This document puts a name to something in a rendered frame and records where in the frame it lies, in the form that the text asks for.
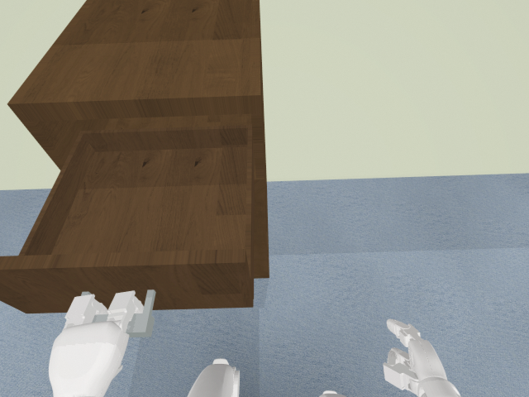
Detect right robot forearm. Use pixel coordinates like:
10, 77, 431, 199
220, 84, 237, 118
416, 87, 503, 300
417, 377, 461, 397

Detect robot right hand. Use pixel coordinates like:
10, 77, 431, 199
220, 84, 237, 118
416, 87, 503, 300
383, 318, 447, 397

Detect handle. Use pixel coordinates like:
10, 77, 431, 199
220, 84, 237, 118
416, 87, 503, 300
81, 289, 156, 337

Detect drawer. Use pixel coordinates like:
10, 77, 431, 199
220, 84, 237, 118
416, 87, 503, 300
0, 125, 255, 313

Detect left robot shin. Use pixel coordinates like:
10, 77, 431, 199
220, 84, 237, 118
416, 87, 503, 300
213, 358, 229, 365

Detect robot left hand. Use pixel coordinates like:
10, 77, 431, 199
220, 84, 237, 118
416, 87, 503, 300
49, 290, 144, 397

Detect cabinet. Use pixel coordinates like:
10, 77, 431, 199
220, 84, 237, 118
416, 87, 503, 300
7, 0, 269, 279

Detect robot left thigh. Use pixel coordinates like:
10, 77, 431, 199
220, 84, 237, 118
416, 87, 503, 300
187, 364, 240, 397

